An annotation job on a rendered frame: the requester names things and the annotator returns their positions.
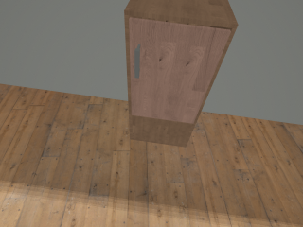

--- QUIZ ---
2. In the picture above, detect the handle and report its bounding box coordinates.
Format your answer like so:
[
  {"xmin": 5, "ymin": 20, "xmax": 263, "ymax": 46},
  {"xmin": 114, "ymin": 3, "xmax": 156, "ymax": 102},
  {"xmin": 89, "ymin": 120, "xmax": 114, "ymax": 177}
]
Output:
[{"xmin": 134, "ymin": 44, "xmax": 141, "ymax": 79}]

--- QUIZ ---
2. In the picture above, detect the cupboard door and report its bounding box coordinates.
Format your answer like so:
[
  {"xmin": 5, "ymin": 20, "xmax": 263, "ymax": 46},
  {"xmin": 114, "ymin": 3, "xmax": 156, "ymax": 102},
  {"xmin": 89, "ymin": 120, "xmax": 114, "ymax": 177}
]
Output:
[{"xmin": 129, "ymin": 17, "xmax": 231, "ymax": 124}]

